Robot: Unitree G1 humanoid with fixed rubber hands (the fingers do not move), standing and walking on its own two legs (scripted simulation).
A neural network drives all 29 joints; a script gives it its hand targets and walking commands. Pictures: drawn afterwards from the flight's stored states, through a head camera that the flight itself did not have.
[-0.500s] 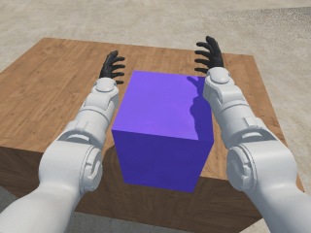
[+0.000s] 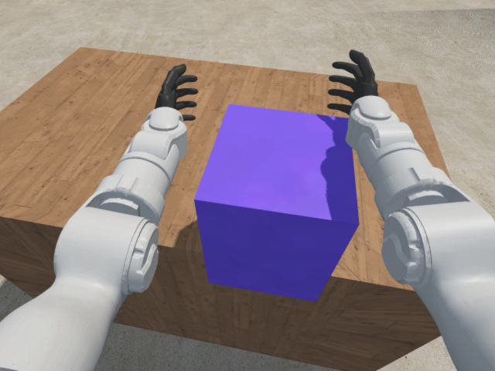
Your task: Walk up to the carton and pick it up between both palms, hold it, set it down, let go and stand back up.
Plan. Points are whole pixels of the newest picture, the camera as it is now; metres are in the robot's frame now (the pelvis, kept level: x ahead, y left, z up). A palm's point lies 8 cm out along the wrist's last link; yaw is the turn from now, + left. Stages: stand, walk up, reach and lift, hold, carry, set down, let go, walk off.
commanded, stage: set down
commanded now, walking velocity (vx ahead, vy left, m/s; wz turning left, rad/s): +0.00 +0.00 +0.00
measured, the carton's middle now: (274, 206) +0.41 -0.03 +0.05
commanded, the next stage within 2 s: none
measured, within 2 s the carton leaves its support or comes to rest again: neither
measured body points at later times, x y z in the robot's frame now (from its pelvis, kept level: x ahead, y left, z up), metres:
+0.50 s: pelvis +0.00 +0.00 +0.00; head +0.05 +0.01 +0.45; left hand +0.49 +0.19 +0.18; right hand +0.51 -0.16 +0.21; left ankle +0.01 +0.10 -0.75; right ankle +0.00 -0.13 -0.75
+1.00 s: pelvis -0.01 -0.01 +0.00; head +0.05 +0.00 +0.44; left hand +0.48 +0.20 +0.16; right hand +0.51 -0.17 +0.21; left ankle +0.01 +0.10 -0.75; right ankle +0.00 -0.13 -0.75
